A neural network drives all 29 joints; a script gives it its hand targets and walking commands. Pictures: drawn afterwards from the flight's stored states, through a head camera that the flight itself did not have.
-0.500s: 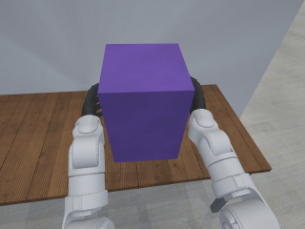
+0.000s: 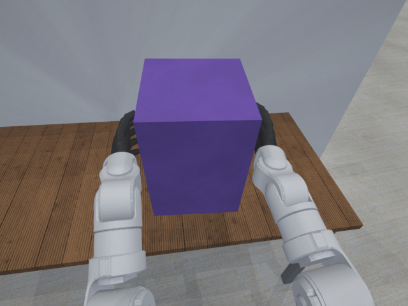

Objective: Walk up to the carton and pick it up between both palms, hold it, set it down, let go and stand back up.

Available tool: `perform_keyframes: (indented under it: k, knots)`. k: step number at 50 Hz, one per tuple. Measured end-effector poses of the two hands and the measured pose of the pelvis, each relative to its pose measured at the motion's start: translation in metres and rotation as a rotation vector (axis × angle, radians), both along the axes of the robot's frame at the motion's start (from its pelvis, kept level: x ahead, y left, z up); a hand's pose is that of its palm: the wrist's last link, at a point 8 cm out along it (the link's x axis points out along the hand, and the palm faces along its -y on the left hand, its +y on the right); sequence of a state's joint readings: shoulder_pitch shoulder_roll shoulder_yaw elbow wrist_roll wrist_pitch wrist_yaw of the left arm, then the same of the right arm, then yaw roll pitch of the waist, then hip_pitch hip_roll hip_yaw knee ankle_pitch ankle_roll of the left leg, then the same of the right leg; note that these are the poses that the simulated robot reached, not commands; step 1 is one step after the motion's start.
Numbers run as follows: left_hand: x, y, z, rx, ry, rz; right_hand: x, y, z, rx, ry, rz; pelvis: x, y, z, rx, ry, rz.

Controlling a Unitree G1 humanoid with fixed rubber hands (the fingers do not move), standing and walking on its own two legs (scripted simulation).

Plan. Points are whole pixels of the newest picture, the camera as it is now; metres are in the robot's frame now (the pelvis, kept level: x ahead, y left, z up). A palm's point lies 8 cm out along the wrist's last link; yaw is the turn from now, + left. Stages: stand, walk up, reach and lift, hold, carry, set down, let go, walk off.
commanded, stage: hold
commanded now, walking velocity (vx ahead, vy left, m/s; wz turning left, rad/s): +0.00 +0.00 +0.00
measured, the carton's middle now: (194, 141) +0.38 +0.02 +0.16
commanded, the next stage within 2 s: set down in 1.00 s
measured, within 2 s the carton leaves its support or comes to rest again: neither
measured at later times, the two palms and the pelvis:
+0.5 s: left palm (122, 156) +0.35 +0.15 +0.15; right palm (263, 145) +0.37 -0.11 +0.16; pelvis +0.00 +0.00 +0.00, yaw +1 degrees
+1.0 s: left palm (122, 156) +0.36 +0.15 +0.15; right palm (263, 145) +0.37 -0.11 +0.16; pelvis +0.00 +0.00 +0.00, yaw +0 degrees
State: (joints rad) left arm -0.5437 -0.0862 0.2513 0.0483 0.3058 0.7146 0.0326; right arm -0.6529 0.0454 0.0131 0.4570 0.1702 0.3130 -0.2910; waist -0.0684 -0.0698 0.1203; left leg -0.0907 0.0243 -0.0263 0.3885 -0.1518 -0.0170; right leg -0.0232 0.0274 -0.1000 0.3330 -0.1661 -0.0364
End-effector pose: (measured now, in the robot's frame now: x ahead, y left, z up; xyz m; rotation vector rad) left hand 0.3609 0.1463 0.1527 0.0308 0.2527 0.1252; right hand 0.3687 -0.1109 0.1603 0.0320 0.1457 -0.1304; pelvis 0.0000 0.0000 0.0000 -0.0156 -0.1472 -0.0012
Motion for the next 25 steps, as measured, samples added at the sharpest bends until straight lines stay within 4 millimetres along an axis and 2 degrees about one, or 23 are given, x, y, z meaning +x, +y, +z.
perform_keyframes:
  k: [18, 25]
  knots:
    - [-0.0043, 0.0019, -0.0034, 0.0, 0.002, 0.006, -0.002, 0.002, -0.0017, 0.001, -0.001, 0.008, 0.0007, -0.0011, -0.0002, -0.001, -0.005, 0.008]
    - [-0.0063, 0.0022, 0.0016, 0.011, -0.015, 0.007, -0.0035, 0.0022, 0.0018, 0.0, -0.019, 0.012, -0.0005, -0.0006, -0.0005, -0.003, -0.009, 0.009]
